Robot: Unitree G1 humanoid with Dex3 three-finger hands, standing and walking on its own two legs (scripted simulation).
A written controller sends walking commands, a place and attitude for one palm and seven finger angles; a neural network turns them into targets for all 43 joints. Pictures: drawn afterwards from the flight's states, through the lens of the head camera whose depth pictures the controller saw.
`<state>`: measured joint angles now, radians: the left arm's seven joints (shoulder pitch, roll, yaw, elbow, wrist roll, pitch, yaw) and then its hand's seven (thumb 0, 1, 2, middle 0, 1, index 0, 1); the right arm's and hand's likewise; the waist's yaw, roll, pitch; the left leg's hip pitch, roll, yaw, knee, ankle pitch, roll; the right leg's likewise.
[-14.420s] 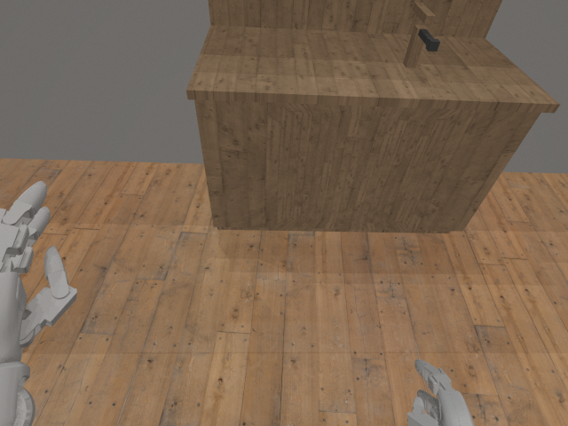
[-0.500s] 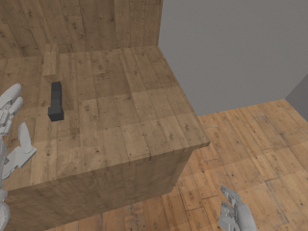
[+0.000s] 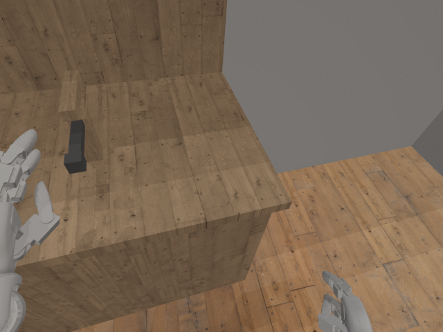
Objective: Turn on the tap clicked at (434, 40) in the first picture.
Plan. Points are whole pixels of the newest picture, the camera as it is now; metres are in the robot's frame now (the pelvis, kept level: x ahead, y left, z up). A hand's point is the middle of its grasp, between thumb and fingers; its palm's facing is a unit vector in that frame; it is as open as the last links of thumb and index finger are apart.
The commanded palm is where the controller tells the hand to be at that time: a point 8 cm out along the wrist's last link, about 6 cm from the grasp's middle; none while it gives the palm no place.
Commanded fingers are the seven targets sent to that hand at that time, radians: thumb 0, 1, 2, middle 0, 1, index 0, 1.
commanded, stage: come to a stop and stand still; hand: left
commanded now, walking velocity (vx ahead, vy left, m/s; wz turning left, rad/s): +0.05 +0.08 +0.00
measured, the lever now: (75, 162) +0.36 +0.30 +0.09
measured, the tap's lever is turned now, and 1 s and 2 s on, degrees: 0 0 0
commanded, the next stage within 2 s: look again from close up in 0.88 s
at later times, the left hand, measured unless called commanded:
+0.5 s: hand (62, 212) +0.23 +0.25 +0.14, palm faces +0.28 -0.88 -0.38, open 7.4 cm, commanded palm +0.18 +0.30 +0.17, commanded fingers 0.00 0.90 0.90 -0.20 -0.30 -0.20 -0.30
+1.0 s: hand (37, 205) +0.24 +0.28 +0.15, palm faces +0.38 -0.86 -0.33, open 7.4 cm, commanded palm +0.18 +0.31 +0.17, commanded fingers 0.00 0.90 0.90 -0.20 -0.30 -0.20 -0.30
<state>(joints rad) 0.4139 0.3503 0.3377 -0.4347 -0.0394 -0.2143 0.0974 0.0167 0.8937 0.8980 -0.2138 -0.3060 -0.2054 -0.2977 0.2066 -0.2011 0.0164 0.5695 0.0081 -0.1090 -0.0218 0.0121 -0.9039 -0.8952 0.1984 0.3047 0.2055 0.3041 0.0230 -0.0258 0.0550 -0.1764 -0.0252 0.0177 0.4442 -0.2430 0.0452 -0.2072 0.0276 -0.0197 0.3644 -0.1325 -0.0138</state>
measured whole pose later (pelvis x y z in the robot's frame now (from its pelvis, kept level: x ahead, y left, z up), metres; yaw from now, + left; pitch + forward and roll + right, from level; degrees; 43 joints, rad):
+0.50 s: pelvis +0.02 +0.02 -0.01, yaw +0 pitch +0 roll -1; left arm 0.47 0.36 0.31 -0.44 -0.05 -0.28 0.06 0.01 0.89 0.90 -0.21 -0.31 -0.20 -0.30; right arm 0.23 -0.17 0.02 0.59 0.01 -0.16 0.01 0.01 -0.90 -0.90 0.20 0.30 0.21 0.30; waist 0.01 -0.03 0.05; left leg -0.19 -0.06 0.04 0.48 -0.29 0.08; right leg -0.25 -0.01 0.00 0.46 -0.21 0.02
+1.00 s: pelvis +0.02 +0.02 +0.00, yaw +0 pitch -1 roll -2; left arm 0.40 0.37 0.37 -0.45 -0.05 -0.23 0.09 0.02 0.89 0.90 -0.21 -0.31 -0.21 -0.30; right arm 0.19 -0.17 0.03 0.55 0.01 -0.12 -0.01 0.01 -0.90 -0.90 0.20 0.30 0.21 0.30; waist 0.02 -0.06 0.08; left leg -0.17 -0.05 0.03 0.48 -0.28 0.08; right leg -0.21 0.00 -0.01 0.41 -0.18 0.02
